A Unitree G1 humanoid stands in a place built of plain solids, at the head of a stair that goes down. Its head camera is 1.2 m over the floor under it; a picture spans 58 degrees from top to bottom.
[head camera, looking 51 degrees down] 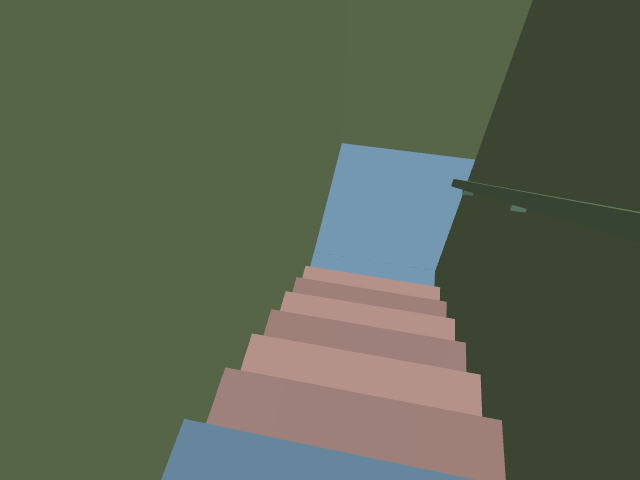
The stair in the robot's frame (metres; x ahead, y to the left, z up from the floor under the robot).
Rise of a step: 0.20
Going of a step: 0.23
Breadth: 0.90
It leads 11 degrees to the right of straight ahead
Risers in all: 7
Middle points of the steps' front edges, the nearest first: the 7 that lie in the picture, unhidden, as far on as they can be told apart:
0.27 -0.08 0.00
0.50 -0.12 -0.20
0.72 -0.17 -0.40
0.95 -0.21 -0.60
1.17 -0.26 -0.79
1.40 -0.30 -0.99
1.63 -0.34 -1.19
